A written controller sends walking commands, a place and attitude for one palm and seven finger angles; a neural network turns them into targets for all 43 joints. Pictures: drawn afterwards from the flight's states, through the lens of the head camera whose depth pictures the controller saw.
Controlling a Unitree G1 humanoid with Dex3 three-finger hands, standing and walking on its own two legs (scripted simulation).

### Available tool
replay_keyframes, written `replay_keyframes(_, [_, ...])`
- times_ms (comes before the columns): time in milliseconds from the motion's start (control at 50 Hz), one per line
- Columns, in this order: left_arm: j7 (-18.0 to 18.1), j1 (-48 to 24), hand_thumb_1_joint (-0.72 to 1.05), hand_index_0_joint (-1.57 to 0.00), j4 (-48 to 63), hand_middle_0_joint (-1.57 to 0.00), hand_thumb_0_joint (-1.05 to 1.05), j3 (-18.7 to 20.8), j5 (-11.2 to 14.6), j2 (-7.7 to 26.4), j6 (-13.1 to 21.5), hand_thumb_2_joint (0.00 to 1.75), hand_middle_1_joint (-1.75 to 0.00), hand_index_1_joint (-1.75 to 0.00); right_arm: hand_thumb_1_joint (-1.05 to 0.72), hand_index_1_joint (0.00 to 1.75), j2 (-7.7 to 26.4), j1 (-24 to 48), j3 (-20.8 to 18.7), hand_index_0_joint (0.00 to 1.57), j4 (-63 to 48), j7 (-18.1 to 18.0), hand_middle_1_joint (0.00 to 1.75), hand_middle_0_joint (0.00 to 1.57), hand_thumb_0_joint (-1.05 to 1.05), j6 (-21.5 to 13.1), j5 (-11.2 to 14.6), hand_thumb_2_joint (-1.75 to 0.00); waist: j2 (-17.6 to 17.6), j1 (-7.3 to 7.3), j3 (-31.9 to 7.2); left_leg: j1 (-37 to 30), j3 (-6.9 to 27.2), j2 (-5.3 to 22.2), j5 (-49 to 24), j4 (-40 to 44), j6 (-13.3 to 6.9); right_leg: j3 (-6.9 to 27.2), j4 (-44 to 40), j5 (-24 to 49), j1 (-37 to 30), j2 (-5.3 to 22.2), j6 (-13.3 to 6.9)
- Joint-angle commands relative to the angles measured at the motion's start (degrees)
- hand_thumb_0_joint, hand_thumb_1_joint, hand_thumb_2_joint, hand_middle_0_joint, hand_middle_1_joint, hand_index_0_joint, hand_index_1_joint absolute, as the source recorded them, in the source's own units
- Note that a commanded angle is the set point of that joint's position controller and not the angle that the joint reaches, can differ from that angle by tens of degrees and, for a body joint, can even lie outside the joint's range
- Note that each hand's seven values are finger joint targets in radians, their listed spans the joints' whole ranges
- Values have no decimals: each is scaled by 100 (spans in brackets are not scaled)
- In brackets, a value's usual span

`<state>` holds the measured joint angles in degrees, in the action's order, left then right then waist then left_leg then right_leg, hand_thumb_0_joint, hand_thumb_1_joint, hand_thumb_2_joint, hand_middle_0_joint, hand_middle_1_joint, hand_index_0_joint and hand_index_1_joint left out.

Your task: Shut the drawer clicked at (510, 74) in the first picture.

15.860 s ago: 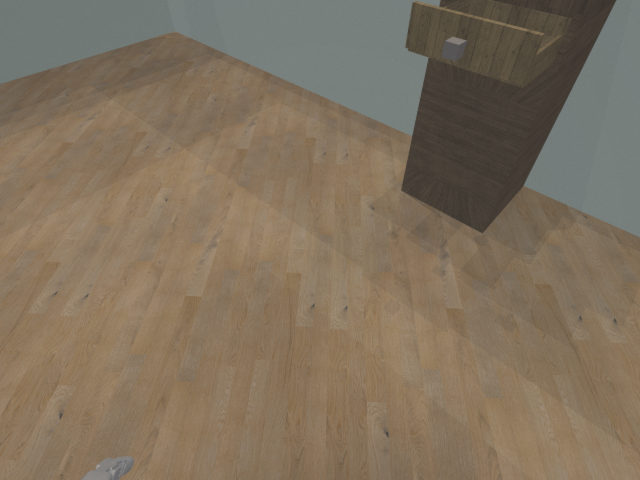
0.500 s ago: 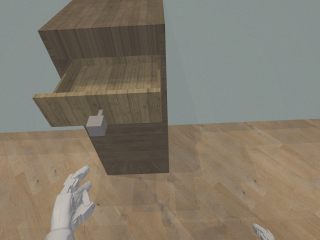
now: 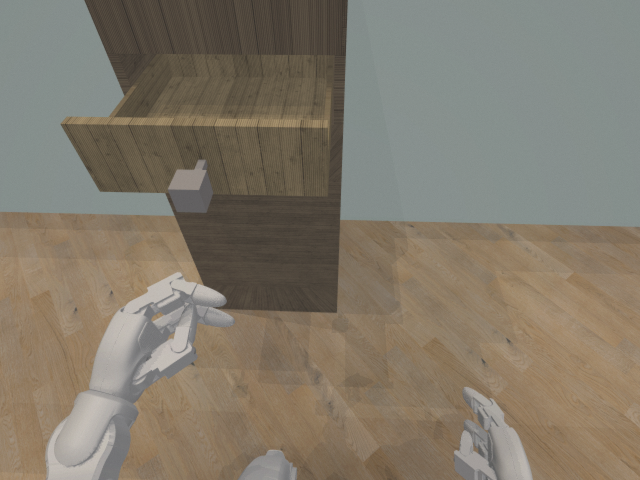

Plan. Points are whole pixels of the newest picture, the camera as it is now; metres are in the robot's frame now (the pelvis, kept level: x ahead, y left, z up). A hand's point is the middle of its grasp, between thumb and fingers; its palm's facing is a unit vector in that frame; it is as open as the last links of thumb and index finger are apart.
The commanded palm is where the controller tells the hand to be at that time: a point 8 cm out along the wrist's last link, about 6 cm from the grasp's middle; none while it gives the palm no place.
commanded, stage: raise the hand and make a fist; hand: left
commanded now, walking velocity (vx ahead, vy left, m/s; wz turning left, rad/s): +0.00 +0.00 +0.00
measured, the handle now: (195, 181) +0.49 +0.23 +0.11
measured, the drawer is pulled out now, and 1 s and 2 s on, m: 0.23 0.23 0.23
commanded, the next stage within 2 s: bring the fist close to the handle in 1.18 s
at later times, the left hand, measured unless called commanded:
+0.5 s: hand (137, 295) +0.26 +0.20 +0.16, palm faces +0.02 -1.00 -0.03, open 3.1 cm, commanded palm +0.23 +0.25 +0.17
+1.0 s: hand (141, 243) +0.29 +0.20 +0.20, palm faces +0.01 -1.00 -0.01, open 3.3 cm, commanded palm +0.26 +0.25 +0.21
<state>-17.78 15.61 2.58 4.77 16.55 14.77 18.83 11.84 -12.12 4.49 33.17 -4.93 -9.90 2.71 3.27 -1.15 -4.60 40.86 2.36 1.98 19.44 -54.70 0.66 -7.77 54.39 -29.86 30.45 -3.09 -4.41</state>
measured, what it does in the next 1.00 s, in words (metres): rises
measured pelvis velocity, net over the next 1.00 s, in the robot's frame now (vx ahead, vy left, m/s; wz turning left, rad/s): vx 0.01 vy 0.03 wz -0.02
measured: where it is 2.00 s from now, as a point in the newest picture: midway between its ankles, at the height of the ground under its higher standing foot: outside the picture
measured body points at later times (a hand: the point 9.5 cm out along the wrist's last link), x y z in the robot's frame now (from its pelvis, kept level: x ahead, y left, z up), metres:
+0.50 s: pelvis +0.02 +0.04 +0.03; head +0.02 +0.04 +0.48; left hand +0.25 +0.26 +0.16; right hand +0.22 -0.19 -0.02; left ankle +0.09 +0.13 -0.68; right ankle -0.01 -0.06 -0.68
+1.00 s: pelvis +0.01 +0.03 +0.05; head -0.03 +0.02 +0.50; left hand +0.28 +0.25 +0.20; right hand +0.20 -0.18 -0.01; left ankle +0.09 +0.13 -0.68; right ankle -0.01 -0.06 -0.68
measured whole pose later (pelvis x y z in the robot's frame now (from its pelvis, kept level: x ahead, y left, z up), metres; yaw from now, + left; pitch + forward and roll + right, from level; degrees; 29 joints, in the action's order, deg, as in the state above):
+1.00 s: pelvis +0.01 +0.03 +0.05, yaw -1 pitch -4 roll -1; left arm -6.3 0.9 9.3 7.7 14.3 13.8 -14.0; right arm 13.6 -10.8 6.0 35.4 -4.7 -7.3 3.3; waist 2.3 -2.3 -1.0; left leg 16.0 -1.1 -0.2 9.9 -30.2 -1.5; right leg -4.2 29.7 -18.7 6.7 -1.4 -1.9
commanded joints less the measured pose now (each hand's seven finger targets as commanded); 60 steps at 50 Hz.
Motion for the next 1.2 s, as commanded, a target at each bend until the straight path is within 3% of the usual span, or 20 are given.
replay_keyframes(0, [445,-473,90,-94,703,-94,0,1211,307,971,-1068,90,-110,-110,-90,30,751,767,-406,20,-1165,-158,30,20,0,-235,53,-90,-605,-199,-631,-1022,40,-199,-62,1024,-254,1632,-2313,379,-536,703,644])
replay_keyframes(20, [709,-387,90,-96,780,-96,0,1497,369,1018,-1109,90,-112,-112,-90,30,694,796,-421,20,-1130,-145,30,20,0,-235,13,-90,-682,-306,-727,-1087,65,-174,-177,1088,-222,1559,-2264,571,-689,677,662])
replay_keyframes(60, [1106,-275,90,-100,1340,-100,0,1659,354,885,-882,90,-117,-117,-90,30,625,608,-460,20,-1081,-64,30,20,0,-288,-22,-90,-641,-304,-809,-1339,-9,-145,-574,1226,-200,1362,-2142,1476,-807,621,677])
replay_keyframes(100, [1261,101,90,-104,1717,-104,0,1546,199,758,-505,90,-121,-121,-90,30,610,447,-508,20,-1023,48,30,20,0,-381,-54,-90,-427,-291,-860,-1644,-107,-125,-966,1372,-204,1079,-1931,2303,-824,495,655])
replay_keyframes(160, [1035,380,90,-110,1991,-110,0,879,-43,503,-91,90,-127,-127,-90,30,727,305,-567,20,-968,182,30,20,0,-518,-71,-90,-173,-93,-756,-2021,-185,-127,-1298,1419,-278,859,-1809,2922,-607,384,680])
replay_keyframes(200, [774,461,90,-114,1884,-114,0,620,-26,412,-88,90,-132,-132,-90,30,818,235,-597,20,-929,185,30,20,0,-603,-36,-90,-253,33,-610,-2126,-173,-121,-1213,1475,-308,758,-1904,2710,-480,321,654])
replay_keyframes(240, [562,492,90,-118,1897,-118,0,461,80,300,-276,90,-136,-136,-90,30,882,231,-622,20,-943,152,30,20,0,-673,15,-90,-430,60,-539,-2172,-140,-132,-1091,1528,-327,745,-2040,2438,-472,304,652])
replay_keyframes(280, [550,142,90,-122,2137,-122,0,550,146,439,-454,90,-140,-140,-90,30,923,215,-618,20,-907,78,30,20,0,-756,42,-90,-264,68,-582,-2343,-116,-135,-964,1687,-321,641,-2159,1936,-461,248,517])
replay_keyframes(320, [741,-177,90,-126,2417,-126,0,741,97,668,-555,90,-145,-145,-90,30,935,233,-592,20,-849,41,30,20,0,-800,14,-90,-299,89,-520,-2482,-32,-101,-889,1807,-330,554,-2195,1674,-403,190,466])
replay_keyframes(400, [1179,-812,90,-134,2968,-134,0,517,-170,426,-579,90,-153,-153,-90,30,825,290,-494,20,-859,83,30,20,0,-840,-38,-90,240,85,-727,-2972,130,-56,-942,2062,-269,359,-2098,1589,-436,164,340])
replay_keyframes(460, [1273,-944,90,-140,2996,-140,0,285,-259,263,-772,90,-160,-160,-90,30,795,367,-423,20,-872,138,30,20,0,-824,-56,-90,325,58,-735,-3141,204,-23,-1016,2212,-229,323,-2158,1680,-614,152,302])
replay_keyframes(540, [1090,-636,90,-140,2456,-140,0,184,-251,214,-1522,90,-160,-160,-90,30,813,506,-355,20,-927,151,30,20,0,-643,-12,-90,11,-95,-468,-3068,143,-40,-1109,2399,-219,345,-2397,1931,-914,152,304])
replay_keyframes(620, [1072,-1415,90,-140,2263,-140,0,420,-218,473,-2339,90,-160,-160,-90,30,814,780,-264,20,-940,60,30,20,0,-378,30,-90,-392,-130,-75,-3036,135,-62,-797,2646,-235,387,-2715,1714,-1044,144,323])
replay_keyframes(660, [1165,-2015,90,-140,2556,-140,0,495,-223,480,-2542,90,-160,-160,-90,30,750,926,-216,20,-978,33,30,20,0,-277,29,-90,-245,-131,-289,-3266,131,-78,-844,2739,-218,370,-2757,1672,-1142,153,311])
replay_keyframes(740, [1385,-2797,90,-140,2996,-140,0,696,-246,625,-2526,90,-160,-160,-90,30,682,1062,-155,20,-922,27,30,20,0,-281,-22,-90,34,-137,-707,-3684,161,-78,-972,2829,-195,395,-2853,1677,-1300,152,279])
replay_keyframes(840, [1206,-2432,90,-140,1877,-140,0,378,-210,239,-2702,90,-160,-160,-90,30,726,1016,-161,20,-727,33,30,20,0,-229,27,-90,-307,-97,-213,-3556,115,-107,-769,2931,-204,418,-3084,1608,-1294,156,303])
replay_keyframes(940, [1116,-2699,90,-140,1599,-140,0,671,-219,624,-3096,90,-160,-160,-90,30,785,1208,-181,20,-801,-23,30,20,0,-29,78,-90,-318,-170,-22,-3359,-23,-211,-506,3005,-246,594,-3368,1261,-1384,235,346])
replay_keyframes(1040, [1361,-3504,90,-140,2385,-140,0,1058,-242,978,-2501,90,-160,-160,-90,30,702,1216,-191,20,-838,-25,30,20,0,-153,2,-90,170,-140,-548,-3728,-69,-194,-774,2967,-242,649,-3346,1351,-1509,227,312])
replay_keyframes(1100, [1323,-3436,90,-140,2198,-140,0,922,-205,805,-2094,90,-160,-160,-90,30,692,1083,-206,20,-727,6,30,20,0,-303,4,-90,233,-58,-509,-3823,-87,-180,-870,2942,-225,615,-3320,1513,-1501,197,312])
replay_keyframes(1180, [1028,-3063,90,-140,1247,-140,0,787,-123,737,-2252,90,-160,-160,-90,30,803,969,-259,20,-613,-22,30,20,0,-366,70,-90,-135,-45,-38,-3498,-138,-218,-720,2880,-259,764,-3518,1493,-1388,248,390])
